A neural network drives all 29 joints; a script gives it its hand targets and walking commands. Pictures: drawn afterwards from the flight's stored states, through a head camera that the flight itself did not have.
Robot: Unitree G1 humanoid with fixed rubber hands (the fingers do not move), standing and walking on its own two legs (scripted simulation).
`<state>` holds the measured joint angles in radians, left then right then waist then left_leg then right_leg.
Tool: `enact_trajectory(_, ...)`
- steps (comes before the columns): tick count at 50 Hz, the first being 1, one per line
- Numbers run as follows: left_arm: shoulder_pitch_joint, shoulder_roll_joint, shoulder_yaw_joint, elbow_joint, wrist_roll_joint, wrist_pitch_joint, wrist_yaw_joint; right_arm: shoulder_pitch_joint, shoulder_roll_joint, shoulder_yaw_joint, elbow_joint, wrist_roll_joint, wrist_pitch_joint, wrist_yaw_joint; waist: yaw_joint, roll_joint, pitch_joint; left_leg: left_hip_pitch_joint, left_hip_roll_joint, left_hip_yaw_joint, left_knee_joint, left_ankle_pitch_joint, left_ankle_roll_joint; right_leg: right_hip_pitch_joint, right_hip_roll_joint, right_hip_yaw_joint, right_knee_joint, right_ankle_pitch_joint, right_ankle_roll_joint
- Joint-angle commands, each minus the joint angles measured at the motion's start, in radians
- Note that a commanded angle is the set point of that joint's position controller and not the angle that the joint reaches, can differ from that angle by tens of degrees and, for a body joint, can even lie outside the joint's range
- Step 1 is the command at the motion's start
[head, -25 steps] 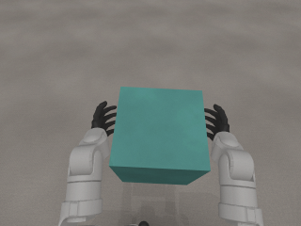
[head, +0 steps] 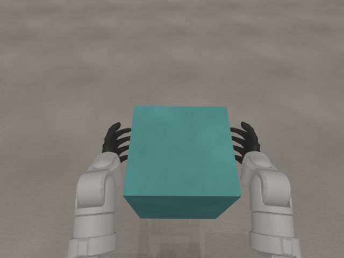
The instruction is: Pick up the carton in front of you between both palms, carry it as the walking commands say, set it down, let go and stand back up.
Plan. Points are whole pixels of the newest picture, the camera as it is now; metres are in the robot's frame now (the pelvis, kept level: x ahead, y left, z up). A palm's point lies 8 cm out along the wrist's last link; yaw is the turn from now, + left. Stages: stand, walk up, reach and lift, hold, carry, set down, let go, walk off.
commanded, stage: carry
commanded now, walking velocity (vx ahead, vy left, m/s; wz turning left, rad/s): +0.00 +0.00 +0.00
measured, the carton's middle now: (179, 168) +0.33 +0.01 +0.02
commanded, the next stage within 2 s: none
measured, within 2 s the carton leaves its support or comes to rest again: neither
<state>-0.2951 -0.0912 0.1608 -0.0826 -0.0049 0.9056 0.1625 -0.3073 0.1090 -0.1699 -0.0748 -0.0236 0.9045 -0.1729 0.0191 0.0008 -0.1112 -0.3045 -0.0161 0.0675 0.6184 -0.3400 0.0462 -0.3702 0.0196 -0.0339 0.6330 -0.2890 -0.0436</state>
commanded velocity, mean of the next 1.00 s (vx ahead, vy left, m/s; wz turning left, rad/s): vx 0.41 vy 0.00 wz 0.00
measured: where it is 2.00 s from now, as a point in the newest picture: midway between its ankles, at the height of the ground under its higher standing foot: (180, 173)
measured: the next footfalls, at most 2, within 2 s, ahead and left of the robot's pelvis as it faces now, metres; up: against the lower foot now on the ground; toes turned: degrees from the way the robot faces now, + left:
left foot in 0.86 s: +0.31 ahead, +0.08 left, +0.00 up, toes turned +6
right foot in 1.40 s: +0.64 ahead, -0.12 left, +0.00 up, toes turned -10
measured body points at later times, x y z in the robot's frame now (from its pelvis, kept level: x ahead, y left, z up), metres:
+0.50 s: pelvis +0.02 -0.02 -0.02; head -0.01 -0.03 +0.43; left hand +0.35 +0.13 +0.08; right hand +0.35 -0.18 +0.07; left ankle -0.05 +0.08 -0.72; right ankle -0.02 -0.10 -0.73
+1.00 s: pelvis +0.22 +0.02 +0.01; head +0.24 +0.03 +0.45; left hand +0.55 +0.15 +0.07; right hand +0.52 -0.15 +0.08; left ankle +0.27 +0.08 -0.73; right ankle +0.12 -0.09 -0.65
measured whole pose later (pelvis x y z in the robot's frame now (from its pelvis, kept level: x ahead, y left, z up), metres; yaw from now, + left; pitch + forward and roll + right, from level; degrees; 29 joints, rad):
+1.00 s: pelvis +0.22 +0.02 +0.01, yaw -3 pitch +4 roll -1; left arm -0.29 -0.14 0.21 -0.17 0.02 1.05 0.15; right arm -0.27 0.16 -0.20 -0.17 -0.04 1.04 -0.15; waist -0.03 0.00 -0.03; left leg -0.36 -0.01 0.18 0.45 -0.17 0.10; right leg -0.43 -0.03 -0.04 1.12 -0.37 -0.02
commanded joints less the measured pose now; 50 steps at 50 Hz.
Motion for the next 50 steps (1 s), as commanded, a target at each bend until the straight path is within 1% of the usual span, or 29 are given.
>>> enact_trajectory(1, -0.479, -0.632, -0.544, -0.055, -0.132, 0.03, -0.003, -0.423, 0.599, 0.507, -0.044, 0.1, 0.035, -0.004, -0.004, 0.012, -0.333, 0.187, 0.125, -0.082, -0.013, 0.638, 0.004, 0.153, -0.141, 0.106, -0.028, 0.707, -0.042)
enact_trajectory(4, -0.506, -0.657, -0.516, 0.008, -0.115, 0.057, -0.007, -0.475, 0.625, 0.494, -0.006, 0.097, 0.063, 0.001, -0.001, -0.02, -0.301, 0.175, 0.126, -0.077, -0.033, 0.584, -0.009, 0.155, -0.143, 0.1, -0.046, 0.704, -0.033)
enact_trajectory(10, -0.586, -0.722, -0.494, 0.044, -0.112, 0.078, -0.01, -0.565, 0.695, 0.494, 0.028, 0.118, 0.083, 0.008, -0.003, -0.003, -0.315, 0.172, 0.156, -0.086, -0.032, 0.596, -0.004, 0.173, -0.14, 0.089, -0.039, 0.556, -0.028)
enact_trajectory(11, -0.596, -0.729, -0.493, 0.044, -0.113, 0.079, -0.01, -0.576, 0.703, 0.496, 0.028, 0.121, 0.084, 0.008, -0.004, -0.003, -0.326, 0.168, 0.148, -0.081, -0.039, 0.503, -0.001, 0.175, -0.135, 0.085, -0.042, 0.48, -0.033)
enact_trajectory(13, -0.633, -0.752, -0.501, 0.023, -0.117, 0.077, -0.012, -0.624, 0.731, 0.508, 0.011, 0.132, 0.081, 0.011, -0.008, 0.001, -0.295, 0.13, 0.12, -0.084, -0.076, 0.141, 0.024, 0.138, -0.111, 0.085, -0.063, 0.183, -0.054)
enact_trajectory(15, -0.667, -0.763, -0.504, 0.01, -0.114, 0.077, -0.015, -0.661, 0.747, 0.516, 0.008, 0.135, 0.079, 0.014, -0.016, 0.015, -0.199, 0.072, 0.133, -0.153, -0.133, -0.185, 0.065, 0.034, -0.098, 0.118, -0.085, -0.18, -0.078)
enact_trajectory(16, -0.681, -0.762, -0.498, 0.008, -0.109, 0.076, -0.016, -0.669, 0.748, 0.519, 0.014, 0.137, 0.078, 0.016, -0.027, 0.032, -0.16, 0.067, 0.158, -0.201, -0.158, -0.275, 0.085, -0.033, -0.088, 0.122, -0.072, -0.288, -0.078)
enact_trajectory(17, -0.687, -0.758, -0.495, 0.009, -0.104, 0.076, -0.016, -0.672, 0.744, 0.519, 0.022, 0.136, 0.077, 0.017, -0.039, 0.06, -0.139, 0.081, 0.191, -0.259, -0.188, -0.322, 0.106, -0.093, -0.066, 0.095, -0.029, -0.311, -0.072)
enact_trajectory(19, -0.685, -0.744, -0.495, 0.016, -0.103, 0.081, -0.015, -0.669, 0.726, 0.515, 0.034, 0.129, 0.077, 0.015, -0.048, 0.144, -0.12, 0.146, 0.274, -0.392, -0.244, -0.243, 0.154, -0.196, -0.007, -0.007, 0.109, -0.194, -0.053)
enact_trajectory(20, -0.674, -0.736, -0.496, 0.025, -0.105, 0.083, -0.015, -0.662, 0.718, 0.513, 0.037, 0.126, 0.078, 0.011, -0.043, 0.149, -0.119, 0.166, 0.294, -0.402, -0.221, -0.15, 0.171, -0.209, -0.002, -0.033, 0.091, -0.175, -0.048)
enact_trajectory(22, -0.651, -0.731, -0.478, 0.04, -0.101, 0.082, -0.011, -0.659, 0.722, 0.524, 0.028, 0.131, 0.081, 0.006, -0.03, 0.091, -0.173, 0.133, 0.261, -0.301, -0.114, 0.02, 0.147, -0.076, -0.005, -0.02, 0.001, -0.137, -0.048)
enact_trajectory(23, -0.642, -0.732, -0.47, 0.049, -0.097, 0.079, -0.01, -0.667, 0.73, 0.534, 0.018, 0.138, 0.081, 0.007, -0.016, 0.029, -0.192, 0.031, 0.202, -0.2, -0.018, 0.052, 0.101, 0.069, -0.028, 0.051, -0.06, -0.092, -0.07)
enact_trajectory(24, -0.631, -0.721, -0.462, 0.059, -0.093, 0.075, -0.006, -0.684, 0.743, 0.544, 0.004, 0.148, 0.082, 0.01, 0.01, -0.154, -0.209, -0.16, 0.079, -0.031, 0.196, 0.054, 0.019, 0.269, -0.142, 0.255, -0.155, 0.095, -0.117)
enact_trajectory(25, -0.605, -0.714, -0.455, 0.064, -0.089, 0.074, -0.004, -0.687, 0.741, 0.547, -0.003, 0.161, 0.082, 0.012, 0.035, -0.299, -0.218, -0.424, 0.006, 0.048, 0.376, -0.154, -0.035, 0.482, -0.3, 0.513, -0.224, 0.306, -0.201)
enact_trajectory(26, -0.608, -0.719, -0.462, 0.046, -0.094, 0.073, -0.004, -0.71, 0.745, 0.551, -0.01, 0.171, 0.078, 0.012, 0.033, -0.242, -0.201, -0.544, 0.001, 0.004, 0.461, -0.313, -0.037, 0.549, -0.362, 0.617, -0.248, 0.435, -0.251)
enact_trajectory(27, -0.634, -0.732, -0.484, 0.011, -0.109, 0.07, -0.007, -0.71, 0.752, 0.547, -0.007, 0.175, 0.073, 0.012, 0.042, -0.132, -0.204, -0.59, 0.022, -0.016, 0.52, -0.319, -0.03, 0.582, -0.374, 0.599, -0.219, 0.485, -0.267)
enact_trajectory(28, -0.668, -0.743, -0.514, -0.034, -0.13, 0.066, -0.01, -0.686, 0.764, 0.538, 0.001, 0.175, 0.069, 0.014, 0.042, -0.066, -0.228, -0.606, 0.041, -0.028, 0.553, -0.285, -0.019, 0.597, -0.369, 0.556, -0.206, 0.478, -0.26)
enact_trajectory(29, -0.706, -0.756, -0.539, -0.074, -0.155, 0.061, -0.015, -0.672, 0.772, 0.532, -0.006, 0.175, 0.064, 0.015, 0.039, -0.05, -0.236, -0.608, 0.056, -0.035, 0.544, -0.244, -0.01, 0.596, -0.35, 0.499, -0.212, 0.42, -0.232)
enact_trajectory(32, -0.729, -0.766, -0.591, -0.145, -0.211, 0.051, -0.027, -0.619, 0.76, 0.522, -0.024, 0.15, 0.062, 0.011, 0.031, -0.093, -0.233, -0.553, 0.057, -0.009, 0.432, -0.086, -0.024, 0.556, -0.283, 0.341, -0.265, 0.385, -0.17)
enact_trajectory(37, -0.631, -0.732, -0.599, -0.123, -0.211, 0.073, -0.039, -0.552, 0.707, 0.524, -0.063, 0.114, 0.078, 0.009, 0.036, -0.129, -0.19, -0.354, 0.019, 0.063, 0.086, 0.137, -0.034, 0.477, -0.22, 0.158, -0.293, 0.613, -0.116)
enact_trajectory(39, -0.608, -0.723, -0.592, -0.11, -0.199, 0.086, -0.041, -0.549, 0.697, 0.529, -0.076, 0.114, 0.09, 0.014, 0.018, -0.163, -0.193, -0.203, -0.017, 0.116, -0.035, 0.196, -0.019, 0.427, -0.204, 0.089, -0.265, 0.767, -0.078)
enact_trajectory(41, -0.591, -0.722, -0.583, -0.105, -0.184, 0.098, -0.041, -0.545, 0.7, 0.54, -0.083, 0.125, 0.099, 0.022, -0.032, -0.158, -0.252, 0.046, -0.061, 0.177, -0.148, 0.267, -0.006, 0.372, -0.18, -0.002, -0.115, 0.921, -0.036)
enact_trajectory(42, -0.579, -0.72, -0.581, -0.109, -0.174, 0.103, -0.04, -0.533, 0.7, 0.546, -0.09, 0.131, 0.105, 0.027, -0.054, -0.125, -0.317, 0.244, -0.058, 0.182, -0.186, 0.269, 0.001, 0.302, -0.159, -0.045, 0.021, 0.85, -0.014)
enact_trajectory(43, -0.584, -0.716, -0.576, -0.119, -0.163, 0.109, -0.038, -0.512, 0.71, 0.552, -0.095, 0.133, 0.111, 0.033, -0.077, -0.059, -0.376, 0.45, 0.068, 0.002, -0.182, 0.197, 0.023, 0.133, -0.139, -0.045, 0.218, 0.558, 0.018)
enact_trajectory(44, -0.558, -0.731, -0.574, -0.118, -0.156, 0.12, -0.036, -0.497, 0.691, 0.549, -0.096, 0.132, 0.118, 0.034, -0.05, 0.149, -0.403, 0.556, 0.364, -0.474, -0.253, 0.209, 0.108, -0.087, -0.031, -0.055, 0.43, 0.05, 0.047)
enact_trajectory(45, -0.542, -0.734, -0.572, -0.125, -0.148, 0.128, -0.035, -0.5, 0.704, 0.558, -0.099, 0.144, 0.124, 0.035, -0.054, 0.241, -0.413, 0.618, 0.426, -0.672, -0.328, 0.17, 0.204, -0.254, 0.025, 0.027, 0.594, -0.183, 0.035)
enact_trajectory(46, -0.533, -0.757, -0.577, -0.143, -0.15, 0.132, -0.034, -0.494, 0.729, 0.576, -0.134, 0.162, 0.128, 0.04, -0.043, 0.186, -0.378, 0.571, 0.419, -0.625, -0.337, 0.124, 0.202, -0.304, -0.039, 0.064, 0.649, -0.166, 0.012)
enact_trajectory(48, -0.515, -0.816, -0.588, -0.181, -0.151, 0.131, -0.045, -0.519, 0.81, 0.639, -0.205, 0.211, 0.127, 0.07, -0.033, 0.046, -0.295, 0.427, 0.356, -0.432, -0.37, 0.175, 0.137, -0.286, -0.1, 0.052, 0.565, -0.074, 0.013)
enact_trajectory(50, -0.462, -0.859, -0.624, -0.219, -0.145, 0.131, -0.062, -0.506, 0.859, 0.689, -0.267, 0.241, 0.126, 0.101, -0.024, 0.06, -0.28, 0.352, 0.317, -0.306, -0.404, 0.261, 0.098, -0.218, -0.117, 0.026, 0.443, -0.023, 0.031)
